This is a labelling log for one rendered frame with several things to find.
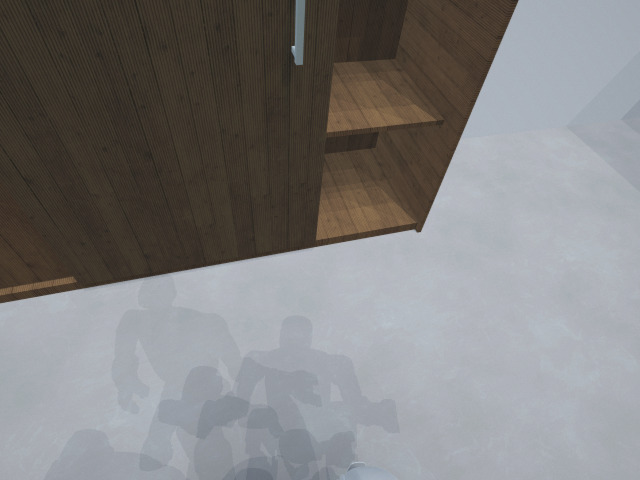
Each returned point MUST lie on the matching wardrobe door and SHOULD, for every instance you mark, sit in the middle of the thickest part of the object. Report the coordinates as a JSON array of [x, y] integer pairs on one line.
[[146, 135], [25, 256]]

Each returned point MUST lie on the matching right robot shin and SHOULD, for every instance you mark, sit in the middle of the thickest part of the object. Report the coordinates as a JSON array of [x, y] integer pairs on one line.
[[356, 464]]

